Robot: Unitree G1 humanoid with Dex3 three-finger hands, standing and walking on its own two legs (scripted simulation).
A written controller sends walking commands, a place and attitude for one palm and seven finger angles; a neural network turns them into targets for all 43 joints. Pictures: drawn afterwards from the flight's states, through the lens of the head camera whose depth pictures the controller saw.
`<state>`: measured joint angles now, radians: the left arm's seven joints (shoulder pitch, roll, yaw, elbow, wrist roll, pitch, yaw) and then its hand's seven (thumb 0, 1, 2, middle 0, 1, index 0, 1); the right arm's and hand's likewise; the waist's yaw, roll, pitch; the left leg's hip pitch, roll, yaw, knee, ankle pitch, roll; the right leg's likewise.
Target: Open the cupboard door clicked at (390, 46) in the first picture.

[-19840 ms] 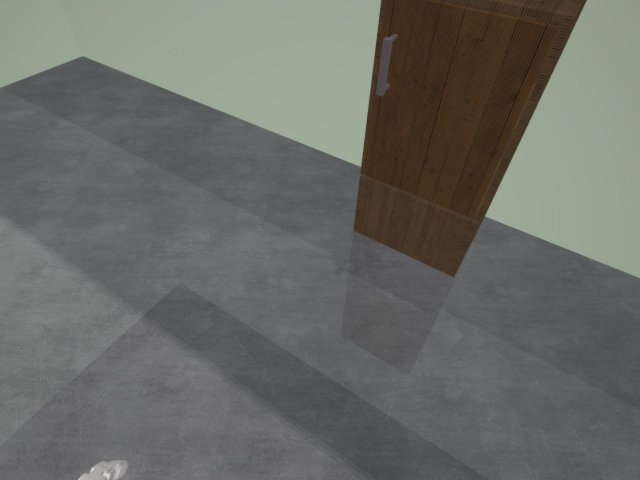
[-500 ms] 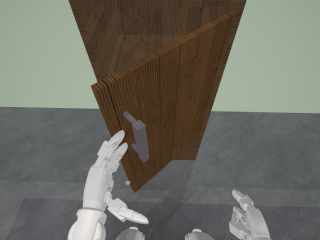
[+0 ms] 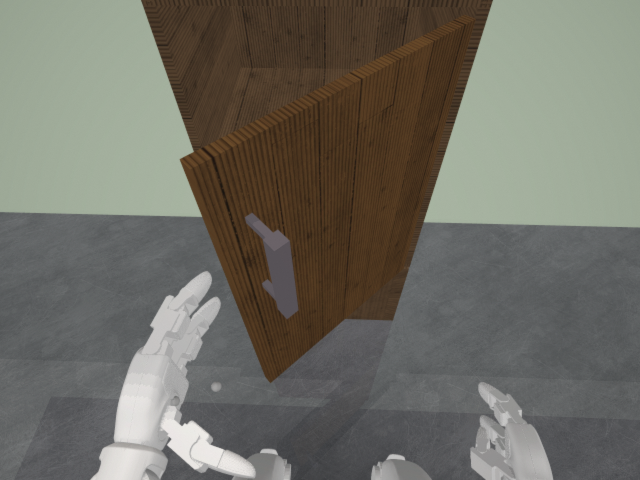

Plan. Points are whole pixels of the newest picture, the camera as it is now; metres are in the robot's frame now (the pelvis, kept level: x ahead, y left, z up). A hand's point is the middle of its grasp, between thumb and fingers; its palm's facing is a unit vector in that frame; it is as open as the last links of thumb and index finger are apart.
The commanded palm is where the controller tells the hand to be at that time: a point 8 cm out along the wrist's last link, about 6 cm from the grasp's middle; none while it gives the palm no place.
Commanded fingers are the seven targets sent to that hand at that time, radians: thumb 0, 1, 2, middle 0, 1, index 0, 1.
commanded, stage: draw the hand back to the body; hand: left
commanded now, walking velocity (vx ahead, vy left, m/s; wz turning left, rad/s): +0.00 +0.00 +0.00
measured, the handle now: (272, 269) +0.35 +0.08 +0.08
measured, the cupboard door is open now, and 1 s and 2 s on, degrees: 44 44 44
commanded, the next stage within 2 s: step back with the hand held close in 1.48 s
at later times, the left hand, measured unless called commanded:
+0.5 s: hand (112, 363) +0.20 +0.19 +0.14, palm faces +0.10 -0.96 -0.24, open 15.7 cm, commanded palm +0.17 +0.25 +0.17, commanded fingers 0.00 -0.12 0.47 -0.16 -0.30 -0.16 -0.30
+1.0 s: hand out of the picture +0.23 +0.27 +0.22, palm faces +0.38 -0.83 -0.40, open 10.3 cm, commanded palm +0.18 +0.31 +0.24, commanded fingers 0.00 0.76 0.84 -0.19 -0.30 -0.19 -0.30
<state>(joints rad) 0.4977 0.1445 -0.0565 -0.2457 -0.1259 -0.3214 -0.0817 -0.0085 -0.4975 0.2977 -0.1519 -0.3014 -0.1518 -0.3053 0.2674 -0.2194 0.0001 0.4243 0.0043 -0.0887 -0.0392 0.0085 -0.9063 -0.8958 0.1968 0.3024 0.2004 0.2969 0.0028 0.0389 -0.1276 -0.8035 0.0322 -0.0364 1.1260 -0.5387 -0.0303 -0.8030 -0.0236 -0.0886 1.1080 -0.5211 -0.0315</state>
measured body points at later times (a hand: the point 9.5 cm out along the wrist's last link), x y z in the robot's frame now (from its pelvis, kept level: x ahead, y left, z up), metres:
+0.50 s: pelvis +0.01 +0.02 +0.04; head +0.02 +0.01 +0.49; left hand +0.19 +0.24 +0.16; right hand +0.20 -0.20 -0.02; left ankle +0.01 +0.14 -0.66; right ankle +0.02 -0.10 -0.66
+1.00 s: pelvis +0.03 +0.03 +0.08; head +0.02 +0.01 +0.53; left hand +0.20 +0.31 +0.24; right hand +0.22 -0.19 +0.00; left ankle +0.01 +0.14 -0.66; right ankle +0.02 -0.10 -0.66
